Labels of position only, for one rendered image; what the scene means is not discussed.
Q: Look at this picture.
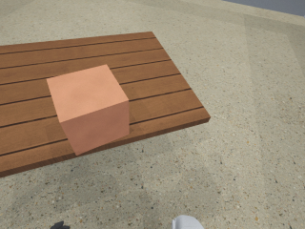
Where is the table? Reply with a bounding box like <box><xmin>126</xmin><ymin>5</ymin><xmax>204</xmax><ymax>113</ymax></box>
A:
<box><xmin>0</xmin><ymin>31</ymin><xmax>211</xmax><ymax>178</ymax></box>

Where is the carton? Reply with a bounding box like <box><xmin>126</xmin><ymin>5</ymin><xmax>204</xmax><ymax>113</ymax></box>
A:
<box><xmin>47</xmin><ymin>64</ymin><xmax>130</xmax><ymax>156</ymax></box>

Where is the right robot thigh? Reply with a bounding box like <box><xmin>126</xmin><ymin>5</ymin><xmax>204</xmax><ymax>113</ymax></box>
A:
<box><xmin>171</xmin><ymin>215</ymin><xmax>204</xmax><ymax>229</ymax></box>

